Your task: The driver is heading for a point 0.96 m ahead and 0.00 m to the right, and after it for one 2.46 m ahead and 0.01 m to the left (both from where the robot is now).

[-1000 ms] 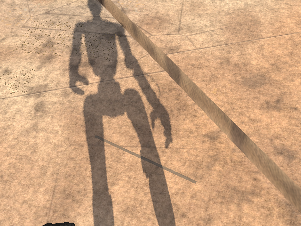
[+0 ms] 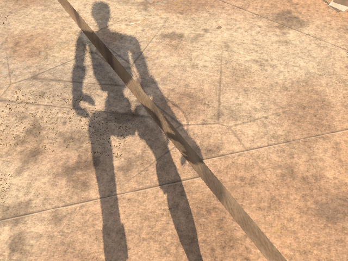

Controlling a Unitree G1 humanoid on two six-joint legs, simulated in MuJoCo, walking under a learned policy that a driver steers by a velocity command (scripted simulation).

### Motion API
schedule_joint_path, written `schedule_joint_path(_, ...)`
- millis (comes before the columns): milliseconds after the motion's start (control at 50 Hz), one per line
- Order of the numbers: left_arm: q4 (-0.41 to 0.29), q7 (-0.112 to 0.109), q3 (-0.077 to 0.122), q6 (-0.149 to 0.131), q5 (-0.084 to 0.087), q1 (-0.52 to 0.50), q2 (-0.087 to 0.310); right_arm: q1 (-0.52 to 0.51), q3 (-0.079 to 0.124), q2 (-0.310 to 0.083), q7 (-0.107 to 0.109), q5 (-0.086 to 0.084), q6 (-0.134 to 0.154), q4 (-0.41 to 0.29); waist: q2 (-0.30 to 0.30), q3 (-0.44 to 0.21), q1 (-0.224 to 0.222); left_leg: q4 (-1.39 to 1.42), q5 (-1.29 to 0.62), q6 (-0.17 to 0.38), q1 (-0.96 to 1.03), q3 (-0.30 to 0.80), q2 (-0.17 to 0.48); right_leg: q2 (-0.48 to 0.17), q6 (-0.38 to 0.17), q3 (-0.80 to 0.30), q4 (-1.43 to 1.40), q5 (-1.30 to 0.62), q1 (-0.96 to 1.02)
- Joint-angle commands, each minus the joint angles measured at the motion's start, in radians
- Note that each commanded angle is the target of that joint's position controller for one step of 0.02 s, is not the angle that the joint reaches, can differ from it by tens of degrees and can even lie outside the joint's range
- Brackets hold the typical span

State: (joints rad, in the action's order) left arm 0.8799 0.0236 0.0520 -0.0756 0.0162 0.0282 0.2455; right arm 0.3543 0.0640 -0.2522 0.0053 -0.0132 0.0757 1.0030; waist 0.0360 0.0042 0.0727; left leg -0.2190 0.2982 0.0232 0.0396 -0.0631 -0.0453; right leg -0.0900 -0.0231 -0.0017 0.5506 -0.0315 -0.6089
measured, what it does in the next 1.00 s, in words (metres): walks ahead: right foot, then left foot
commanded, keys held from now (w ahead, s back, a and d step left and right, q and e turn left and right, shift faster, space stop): w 1.00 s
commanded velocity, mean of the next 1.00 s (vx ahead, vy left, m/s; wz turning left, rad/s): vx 0.50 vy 0.00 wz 0.00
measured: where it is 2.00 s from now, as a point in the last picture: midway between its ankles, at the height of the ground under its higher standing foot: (154, 135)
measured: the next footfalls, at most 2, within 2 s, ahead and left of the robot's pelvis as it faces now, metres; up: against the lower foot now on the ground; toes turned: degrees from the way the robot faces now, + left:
right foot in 0.08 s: +0.22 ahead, -0.13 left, +0.00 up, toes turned -3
left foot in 0.60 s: +0.50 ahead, +0.10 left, +0.00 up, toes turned +5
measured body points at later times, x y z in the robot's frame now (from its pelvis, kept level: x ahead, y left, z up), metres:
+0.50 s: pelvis +0.28 -0.03 +0.01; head +0.30 -0.03 +0.46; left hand +0.25 +0.24 -0.13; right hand +0.47 -0.26 -0.10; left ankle +0.46 +0.13 -0.69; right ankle +0.18 -0.13 -0.74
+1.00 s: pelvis +0.54 +0.02 +0.01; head +0.56 +0.02 +0.46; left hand +0.67 +0.26 -0.13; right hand +0.50 -0.23 -0.14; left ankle +0.46 +0.10 -0.74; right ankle +0.66 -0.11 -0.70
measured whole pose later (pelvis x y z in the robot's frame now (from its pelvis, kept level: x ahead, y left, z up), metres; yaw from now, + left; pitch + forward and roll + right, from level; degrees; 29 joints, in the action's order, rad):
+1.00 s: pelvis +0.54 +0.02 +0.01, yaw +0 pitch +0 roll +2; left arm 0.93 0.02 0.03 -0.03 -0.03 0.14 0.21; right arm 0.41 0.03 -0.21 -0.01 0.03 0.07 1.03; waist 0.03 0.02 0.04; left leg -0.23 0.25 0.07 0.02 -0.10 -0.07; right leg -0.10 -0.02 0.06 0.75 0.15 -0.55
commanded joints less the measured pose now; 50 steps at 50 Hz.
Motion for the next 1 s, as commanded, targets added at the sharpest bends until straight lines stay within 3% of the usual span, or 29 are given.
schedule_joint_path(20, -0.075, 0.013, 0.02, -0.024, 0.003, -0.059, 0.106, 0.011, 0.04, -0.18, 0.01, -0.004, -0.01, -0.025, -0.114, 0.049, -0.045, -0.028, -0.452, 0.145, 0.026, 0.13, 0.317, 0.02, -0.037, 0.011, -0.041, 0.095, 0.026)
schedule_joint_path(40, -0.056, 0.013, 0.033, -0.027, 0.001, 0.016, 0.129, -0.014, 0.041, -0.186, 0.011, -0.006, -0.015, -0.031, -0.124, 0.002, -0.094, -0.119, -0.616, 0.129, 0.023, 0.108, 0.298, 0.053, -0.055, 0.042, -0.059, 0.111, 0.146)
schedule_joint_path(60, -0.003, 0.008, 0.058, -0.028, -0.003, 0.176, 0.173, -0.023, 0.033, -0.165, 0.011, -0.004, -0.021, -0.037, -0.105, -0.093, -0.164, -0.304, -0.71, 0.103, -0.026, 0.066, 0.242, 0.08, -0.082, 0.062, -0.066, 0.102, 0.362)
schedule_joint_path(80, 0.037, -0.001, 0.081, -0.026, -0.014, 0.363, 0.25, -0.01, 0.015, -0.126, 0.011, 0.012, -0.021, -0.061, 0.003, -0.245, -0.219, -0.618, -0.485, 0.065, -0.226, 0.016, 0.18, -0.087, -0.146, -0.132, -0.038, 0.102, 0.674)
schedule_joint_path(100, 0.065, 0.002, 0.097, -0.021, -0.013, 0.427, 0.328, 0.109, -0.023, 0.01, -0.003, 0.014, 0.006, -0.07, 0.274, -0.362, -0.149, -0.968, 0.168, -0.001, -0.64, 0.039, -0.019, -0.304, -0.32, -0.629, -0.16, 0.287, 1.005)
schedule_joint_path(120, 0.057, 0.002, 0.067, -0.022, -0.004, 0.42, 0.227, 0.039, -0.003, -0.092, -0.009, -0.009, 0.033, -0.063, 0.187, -0.355, -0.189, -1.096, 0.286, 0.013, -0.77, 0.179, 0.013, -0.292, -0.304, -0.718, -0.248, 0.416, 1.008)
schedule_joint_path(140, 0.038, -0.003, 0.054, -0.025, -0.003, 0.33, 0.185, -0.056, 0.009, -0.141, -0.012, -0.034, 0.051, -0.093, 0.145, -0.214, -0.182, -1.112, 0.205, 0.031, -0.843, 0.167, 0.069, -0.26, -0.254, -0.569, -0.258, 0.381, 0.895)
schedule_joint_path(160, 0.017, -0.006, 0.045, -0.028, -0.011, 0.251, 0.158, -0.11, 0.008, -0.14, -0.006, -0.031, 0.055, -0.104, 0.057, -0.143, -0.154, -1.074, 0.109, 0.036, -0.812, 0.14, 0.124, -0.226, -0.227, -0.45, -0.275, 0.274, 0.754)
schedule_joint_path(180, 0.009, -0.004, 0.036, -0.03, -0.02, 0.195, 0.129, -0.137, 0.015, -0.137, 0.001, -0.015, 0.049, -0.105, 0.016, -0.082, -0.125, -1.008, 0.048, 0.031, -0.764, 0.131, 0.157, -0.197, -0.215, -0.365, -0.301, 0.169, 0.618)
schedule_joint_path(220, 0.017, -0.001, 0.026, -0.036, -0.03, 0.175, 0.103, -0.098, 0.018, -0.105, 0.004, -0.005, 0.022, -0.098, 0.037, -0.059, -0.071, -0.936, -0.005, 0.027, -0.656, 0.141, 0.19, -0.163, -0.204, -0.279, -0.356, 0.092, 0.493)
schedule_joint_path(260, 0.032, -0.007, 0.031, -0.04, -0.02, 0.197, 0.13, -0.106, 0.014, -0.076, 0.005, -0.001, 0.004, -0.104, 0.033, -0.027, -0.058, -0.859, -0.038, 0.011, -0.664, 0.13, 0.202, -0.157, -0.215, -0.22, -0.401, 0.049, 0.449)
schedule_joint_path(320, 0.051, -0.025, 0.038, -0.035, -0.018, 0.241, 0.16, -0.198, 0.016, -0.075, 0.006, 0.012, -0.002, -0.139, 0.012, 0.007, -0.073, -0.71, -0.188, -0.022, -0.736, 0.118, 0.203, -0.148, -0.214, -0.155, -0.433, -0.007, 0.46)
schedule_joint_path(420, 0.076, -0.035, 0.035, -0.025, -0.006, 0.307, 0.162, -0.36, 0.004, -0.048, -0.01, 0.001, 0.005, -0.183, 0.024, 0.044, -0.123, -0.43, -0.408, -0.027, -0.681, 0.066, 0.154, -0.099, -0.167, -0.048, -0.446, 0.016, 0.479)
schedule_joint_path(440, 0.097, -0.022, 0.018, -0.028, -0.028, 0.354, 0.108, -0.358, -0.02, -0.021, -0.043, 0.067, -0.023, -0.192, 0.013, 0.058, -0.118, -0.407, -0.416, -0.027, -0.597, -0.015, 0.138, -0.062, -0.146, -0.008, -0.464, 0.029, 0.456)
schedule_joint_path(460, 0.104, -0.018, 0.017, -0.029, -0.032, 0.371, 0.106, -0.378, -0.021, -0.012, -0.054, 0.066, -0.034, -0.2, 0.045, 0.073, -0.131, -0.394, -0.416, -0.021, -0.567, -0.017, 0.136, -0.067, -0.139, -0.007, -0.465, 0.034, 0.454)
schedule_joint_path(480, 0.105, -0.018, 0.021, -0.027, -0.037, 0.372, 0.121, -0.39, -0.019, -0.032, -0.057, 0.059, -0.038, -0.212, 0.054, 0.082, -0.128, -0.375, -0.388, -0.013, -0.567, -0.005, 0.137, -0.083, -0.132, -0.011, -0.449, 0.011, 0.493)
schedule_joint_path(540, 0.111, -0.026, 0.036, -0.017, -0.048, 0.363, 0.169, -0.37, -0.008, -0.085, -0.05, 0.058, -0.028, -0.229, 0.063, 0.069, -0.102, -0.314, -0.208, 0.026, -0.547, 0.003, 0.115, -0.136, -0.112, -0.023, -0.338, -0.175, 0.637)
schedule_joint_path(560, 0.112, -0.029, 0.039, -0.013, -0.05, 0.36, 0.177, -0.309, -0.001, -0.099, -0.043, 0.061, -0.018, -0.215, 0.065, 0.037, -0.076, -0.29, -0.144, 0.043, -0.478, -0.007, 0.089, -0.139, -0.103, -0.019, -0.25, -0.304, 0.669)
schedule_joint_path(580, 0.115, -0.03, 0.036, -0.006, -0.051, 0.36, 0.168, -0.168, 0.007, -0.108, -0.034, 0.067, -0.005, -0.171, 0.043, -0.033, -0.015, -0.221, -0.148, 0.068, -0.321, -0.025, 0.059, -0.105, -0.089, 0.011, -0.071, -0.399, 0.666)
schedule_joint_path(600, 0.097, -0.03, 0.02, -0.004, -0.05, 0.373, 0.121, 0.018, 0.022, -0.161, -0.022, 0.084, 0.011, -0.12, -0.032, -0.165, 0.042, -0.238, -0.191, 0.105, -0.057, 0.063, 0.15, -0.053, -0.07, 0.048, 0.181, -0.247, 0.534)
schedule_joint_path(620, 0.065, -0.021, -0.004, -0.008, -0.004, 0.49, 0.021, 0.118, 0.06, -0.306, -0.015, 0.09, 0.01, -0.101, -0.327, -0.308, 0.012, -0.171, -0.14, 0.226, 0.273, 0.512, 0.439, 0.108, -0.023, 0.116, 0.551, 0.219, 0.156)
schedule_joint_path(640, 0.084, -0.025, 0.018, -0.007, -0.031, 0.454, 0.104, 0.092, 0.058, -0.275, -0.021, 0.049, -0.006, -0.098, -0.266, -0.318, 0.015, -0.063, -0.138, 0.237, 0.242, 0.694, 0.455, 0.147, -0.039, -0.019, 0.682, 0.563, 0.036)
schedule_joint_path(660, 0.072, -0.022, 0.028, -0.004, -0.036, 0.37, 0.117, -0.004, 0.041, -0.215, -0.023, 0.038, -0.009, -0.113, -0.165, -0.178, -0.016, -0.069, -0.067, 0.213, 0.117, 0.526, 0.414, 0.083, -0.057, -0.057, 0.731, 0.499, -0.014)
schedule_joint_path(680, 0.064, -0.017, 0.021, -0.008, -0.031, 0.323, 0.094, -0.077, 0.019, -0.136, -0.024, 0.04, -0.008, -0.125, -0.107, -0.083, -0.037, -0.032, -0.094, 0.195, -0.017, 0.419, 0.368, 0.046, -0.057, -0.046, 0.691, 0.419, -0.003)
schedule_joint_path(720, 0.071, -0.011, 0.016, 0.011, -0.05, 0.322, 0.066, -0.124, -0.001, -0.075, -0.016, 0.032, -0.001, -0.112, -0.132, -0.005, -0.087, 0.035, -0.16, 0.144, -0.172, 0.267, 0.287, -0.004, -0.044, -0.035, 0.577, 0.346, 0.083)
schedule_joint_path(780, 0.077, -0.003, 0.012, 0.035, -0.053, 0.32, 0.05, -0.071, -0.001, -0.085, -0.015, 0.029, 0.018, -0.082, -0.124, -0.011, -0.1, 0.067, -0.277, 0.168, -0.194, 0.19, 0.261, -0.006, -0.017, -0.004, 0.538, 0.293, 0.109)
schedule_joint_path(900, 0.018, 0.002, -0.006, 0.038, -0.046, 0.134, 0.024, 0.021, -0.006, -0.086, -0.013, 0.03, 0.017, -0.03, -0.11, 0.06, -0.063, 0.116, -0.266, 0.184, -0.151, 0.113, 0.236, -0.02, 0.025, 0.044, 0.26, 0.151, 0.038)
schedule_joint_path(960, 0.006, -0.005, -0.016, 0.037, -0.04, 0.097, 0.013, 0.072, -0.012, -0.073, -0.01, 0.042, 0.009, -0.011, -0.136, 0.057, -0.048, 0.07, -0.35, 0.194, -0.113, 0.097, 0.247, 0.004, 0.005, 0.085, 0.221, 0.174, 0.067)
schedule_joint_path(1000, -0.014, -0.009, -0.016, 0.031, -0.04, 0.051, 0.02, 0.096, -0.009, -0.084, -0.006, 0.044, 0.003, -0.002, -0.11, 0.087, -0.038, 0.049, -0.396, 0.199, -0.078, 0.11, 0.27, 0.013, -0.013, 0.091, 0.176, 0.199, 0.059)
